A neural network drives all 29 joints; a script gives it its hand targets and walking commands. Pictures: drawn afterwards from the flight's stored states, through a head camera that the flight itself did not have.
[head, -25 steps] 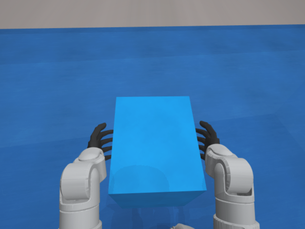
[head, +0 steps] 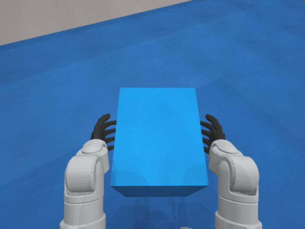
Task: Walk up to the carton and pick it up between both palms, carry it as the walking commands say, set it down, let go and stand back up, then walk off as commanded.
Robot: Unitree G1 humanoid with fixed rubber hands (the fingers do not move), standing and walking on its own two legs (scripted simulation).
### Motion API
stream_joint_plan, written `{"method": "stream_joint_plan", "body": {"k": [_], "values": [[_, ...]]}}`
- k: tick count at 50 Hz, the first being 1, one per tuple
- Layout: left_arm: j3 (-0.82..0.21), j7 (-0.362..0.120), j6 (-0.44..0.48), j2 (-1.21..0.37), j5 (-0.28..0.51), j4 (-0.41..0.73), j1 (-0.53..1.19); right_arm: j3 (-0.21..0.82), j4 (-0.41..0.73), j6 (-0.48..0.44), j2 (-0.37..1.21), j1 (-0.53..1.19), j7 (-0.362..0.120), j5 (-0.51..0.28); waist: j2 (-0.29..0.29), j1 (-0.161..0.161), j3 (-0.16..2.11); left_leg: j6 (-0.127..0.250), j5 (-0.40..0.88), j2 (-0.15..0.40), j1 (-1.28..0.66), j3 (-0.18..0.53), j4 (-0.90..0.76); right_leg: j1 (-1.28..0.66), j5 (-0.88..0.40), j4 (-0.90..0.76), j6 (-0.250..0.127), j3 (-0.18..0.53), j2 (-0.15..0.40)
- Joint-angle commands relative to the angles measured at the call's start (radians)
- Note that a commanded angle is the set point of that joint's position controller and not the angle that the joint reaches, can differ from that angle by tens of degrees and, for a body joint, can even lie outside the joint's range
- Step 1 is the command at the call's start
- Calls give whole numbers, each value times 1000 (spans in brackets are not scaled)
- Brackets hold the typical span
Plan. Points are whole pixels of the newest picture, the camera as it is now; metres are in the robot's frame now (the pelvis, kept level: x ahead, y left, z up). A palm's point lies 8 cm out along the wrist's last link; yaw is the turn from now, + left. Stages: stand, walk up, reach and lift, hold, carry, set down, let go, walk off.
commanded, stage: carry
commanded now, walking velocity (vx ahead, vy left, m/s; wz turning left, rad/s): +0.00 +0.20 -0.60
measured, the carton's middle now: (156, 148) +0.32 -0.01 +0.03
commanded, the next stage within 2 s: none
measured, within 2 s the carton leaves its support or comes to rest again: neither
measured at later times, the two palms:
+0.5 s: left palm (91, 168) +0.24 +0.14 +0.08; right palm (215, 217) +0.14 -0.12 +0.07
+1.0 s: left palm (52, 167) +0.25 +0.22 +0.08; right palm out of the picture +0.11 -0.01 +0.09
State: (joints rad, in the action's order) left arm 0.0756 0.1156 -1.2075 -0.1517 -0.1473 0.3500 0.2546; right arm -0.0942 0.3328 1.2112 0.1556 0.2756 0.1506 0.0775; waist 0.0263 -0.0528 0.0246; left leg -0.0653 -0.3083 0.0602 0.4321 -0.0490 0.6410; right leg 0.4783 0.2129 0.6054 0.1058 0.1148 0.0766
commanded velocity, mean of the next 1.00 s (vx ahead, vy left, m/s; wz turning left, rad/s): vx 0.00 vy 0.20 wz -0.60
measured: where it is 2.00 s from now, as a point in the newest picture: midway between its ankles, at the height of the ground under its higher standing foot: outside the picture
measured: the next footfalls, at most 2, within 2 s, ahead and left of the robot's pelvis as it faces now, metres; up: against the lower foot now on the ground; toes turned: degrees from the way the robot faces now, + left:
right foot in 0.34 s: -0.04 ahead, -0.01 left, +0.00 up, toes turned -23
left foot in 0.72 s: +0.04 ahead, +0.30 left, +0.00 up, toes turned -21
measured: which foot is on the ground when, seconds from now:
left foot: down 0.00-0.34, up 0.36-0.70, down 0.72-1.00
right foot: down 0.00-0.00, up 0.02-0.32, down 0.34-0.72, up 0.74-1.00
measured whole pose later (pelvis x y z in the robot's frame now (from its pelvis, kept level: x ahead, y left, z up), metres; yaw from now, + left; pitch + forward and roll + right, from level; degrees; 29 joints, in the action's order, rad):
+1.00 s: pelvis -0.06 +0.26 +0.00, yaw -38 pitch +5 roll +0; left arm 0.10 0.19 -1.24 -0.14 -0.07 0.38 0.22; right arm -0.07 0.27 1.20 0.16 0.29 0.12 0.10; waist 0.04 0.06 0.03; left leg 0.06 -0.33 0.10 0.42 -0.29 0.67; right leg 0.49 0.46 0.89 0.00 -0.13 0.05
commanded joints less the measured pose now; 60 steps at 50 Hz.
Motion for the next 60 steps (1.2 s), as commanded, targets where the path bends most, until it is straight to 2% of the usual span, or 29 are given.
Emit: {"method": "stream_joint_plan", "body": {"k": [1,5,8,13,15,16,17,18,19,20,21,25,27,32,33,34,35,36,38,42,47,49,50,52,53,54,56,58,60], "values": [[-673,-240,-4,-989,430,29,415,700,66,8,981,435,-322,-402,-264,62,346,197,198,358,-270,176,-310,178,413,619,-68,-135,-49],[-794,-251,5,-991,576,265,700,613,-21,-26,1046,326,-298,-359,-309,41,311,211,190,246,-250,57,-261,218,310,612,-78,-171,-20],[-768,-257,-7,-977,570,190,570,611,85,-32,1010,392,-276,-362,-217,51,341,197,168,224,-287,-48,-221,131,267,461,-85,-224,-31],[-704,-276,-36,-941,527,29,470,607,-61,-9,985,282,-265,-291,-300,52,371,249,183,270,-301,-22,-203,-1,293,161,-132,-245,-15],[-649,-299,-36,-948,495,-48,415,643,-60,-8,979,320,-265,-296,-55,86,417,168,162,249,-155,-47,-75,-285,115,-211,-148,-190,-6],[-630,-299,-33,-940,474,-119,332,641,-101,1,960,310,-263,-276,163,102,335,91,159,178,96,-106,79,-451,17,-305,-160,62,183],[-641,-297,-22,-965,482,-89,352,696,13,-5,1000,414,-267,-332,448,73,366,18,-265,46,361,-107,304,-618,-566,-222,-258,433,453],[-591,-297,-5,-957,450,-97,297,736,10,4,1025,420,-279,-361,452,80,348,15,-265,52,399,55,456,-587,-772,-173,-348,410,439],[-614,-304,21,-1010,473,-20,392,779,135,-11,1025,539,-285,-397,357,80,297,11,-229,57,343,107,566,-458,-678,-172,-354,340,387],[-594,-308,15,-1015,481,-22,435,783,121,-19,1039,591,-283,-417,230,75,271,12,-150,55,339,110,529,-434,-394,-214,-269,201,295],[-614,-300,17,-1044,497,8,497,771,146,-26,1078,651,-281,-437,149,75,272,19,-115,39,358,109,489,-480,-424,-194,-219,127,258],[-645,-266,27,-970,480,141,451,746,73,-24,1066,463,-276,-432,111,79,376,-19,-82,-42,237,3,443,-414,-378,-161,-195,68,191],[-608,-250,12,-917,421,105,394,754,40,1,1049,433,-284,-431,168,80,345,-26,-113,-37,178,-31,383,-389,-402,-169,-208,48,189],[-567,-246,-7,-880,365,-33,275,728,-2,18,1012,416,-289,-407,293,67,392,-11,-28,-77,-109,-94,-100,-296,-360,-104,-134,4,139],[-573,-250,-13,-907,366,-69,259,725,27,15,994,433,-286,-398,225,55,384,2,28,-75,-203,-102,-231,-217,-302,-60,-123,-14,88],[-600,-244,-6,-888,381,19,349,711,-26,13,1009,400,-294,-393,95,50,382,34,46,36,-303,-11,-281,-108,-175,28,-98,-78,24],[-636,-248,-8,-921,403,52,420,712,-17,13,1007,420,-308,-395,-280,39,361,115,167,281,-400,251,-385,148,254,218,-61,-161,-84],[-646,-248,-9,-920,405,51,422,702,-15,12,1004,400,-311,-386,-315,50,334,202,217,418,-363,291,-348,232,458,490,-47,-187,-72],[-683,-257,-9,-934,460,92,534,677,-73,7,1043,345,-311,-368,-212,38,316,261,169,346,-238,159,-311,190,375,662,-75,-155,-35],[-785,-265,-4,-1010,584,175,621,620,78,-45,1011,393,-275,-354,-286,51,331,203,231,219,-301,-29,-228,194,270,550,-85,-187,-25],[-740,-258,-23,-937,564,145,568,594,-43,-21,1007,257,-263,-317,-339,54,392,236,377,289,-335,-57,-156,7,252,199,-124,-242,-20],[-686,-273,-23,-916,515,40,453,630,-68,-15,983,247,-254,-291,-237,72,413,207,489,240,-335,-103,-12,-122,195,-82,-121,-209,-8],[-654,-286,-19,-920,496,-21,391,664,-68,-18,979,249,-250,-297,-16,94,360,122,380,214,-143,-130,65,-281,1,-289,-132,-106,52],[-615,-297,-18,-913,481,-97,333,675,-42,-18,983,317,-252,-317,374,65,411,12,-356,38,389,-50,455,-662,-696,-203,-274,470,468],[-603,-303,2,-956,460,-92,295,725,61,-21,977,422,-265,-344,335,84,389,18,-277,44,367,83,553,-592,-672,-167,-321,341,414],[-607,-299,20,-976,457,-68,322,780,130,-32,992,520,-275,-391,289,83,381,22,-226,45,321,123,583,-506,-541,-183,-297,268,348],[-598,-282,35,-1015,474,5,424,784,173,-45,1052,612,-275,-440,241,76,351,7,-135,31,358,110,478,-579,-730,-128,-227,113,240],[-622,-258,50,-1003,474,95,429,777,171,-47,1058,549,-279,-459,144,71,401,-13,-115,17,250,37,413,-502,-690,-124,-231,20,225],[-636,-249,45,-966,467,173,455,762,130,-33,1070,505,-285,-468,192,74,401,-28,-119,-24,209,6,379,-455,-593,-136,-229,63,228]]}}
